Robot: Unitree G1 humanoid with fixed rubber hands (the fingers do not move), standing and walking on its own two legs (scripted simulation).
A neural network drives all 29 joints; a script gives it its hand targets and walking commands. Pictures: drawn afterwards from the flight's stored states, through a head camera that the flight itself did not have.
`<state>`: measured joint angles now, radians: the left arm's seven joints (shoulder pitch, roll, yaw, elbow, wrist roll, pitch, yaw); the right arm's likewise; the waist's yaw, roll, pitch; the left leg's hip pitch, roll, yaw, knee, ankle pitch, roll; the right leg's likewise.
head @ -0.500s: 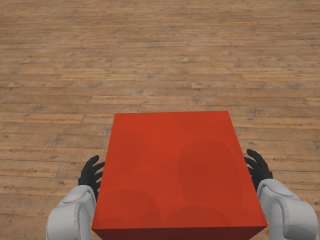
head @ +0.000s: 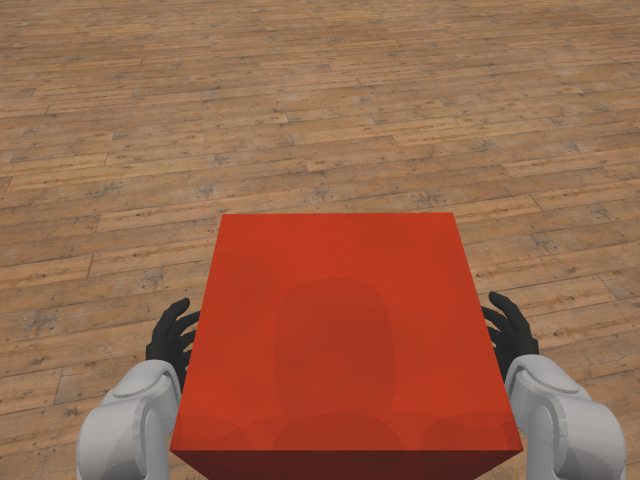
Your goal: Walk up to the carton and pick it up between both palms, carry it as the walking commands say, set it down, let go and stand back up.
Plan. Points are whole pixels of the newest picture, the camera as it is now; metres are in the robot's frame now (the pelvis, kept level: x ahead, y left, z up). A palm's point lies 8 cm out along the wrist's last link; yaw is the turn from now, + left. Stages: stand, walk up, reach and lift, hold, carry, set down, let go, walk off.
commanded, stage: carry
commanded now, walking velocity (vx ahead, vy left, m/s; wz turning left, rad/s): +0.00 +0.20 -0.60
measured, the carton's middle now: (337, 362) +0.28 +0.01 +0.00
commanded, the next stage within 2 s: none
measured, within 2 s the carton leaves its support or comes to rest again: neither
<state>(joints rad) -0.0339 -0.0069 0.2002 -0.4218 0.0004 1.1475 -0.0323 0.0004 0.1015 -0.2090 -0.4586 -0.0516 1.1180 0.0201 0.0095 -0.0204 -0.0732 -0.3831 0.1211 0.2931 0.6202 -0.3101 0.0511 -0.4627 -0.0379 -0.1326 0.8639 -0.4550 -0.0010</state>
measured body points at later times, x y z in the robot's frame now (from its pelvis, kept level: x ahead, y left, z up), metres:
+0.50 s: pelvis -0.02 +0.12 +0.00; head +0.00 +0.13 +0.45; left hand +0.27 +0.25 +0.05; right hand +0.18 -0.11 +0.07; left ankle +0.02 +0.21 -0.73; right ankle -0.06 -0.01 -0.66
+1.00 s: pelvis -0.01 +0.22 +0.00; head +0.01 +0.20 +0.45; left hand +0.30 +0.23 +0.07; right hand +0.10 -0.09 +0.07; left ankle +0.08 +0.33 -0.71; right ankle -0.08 +0.07 -0.73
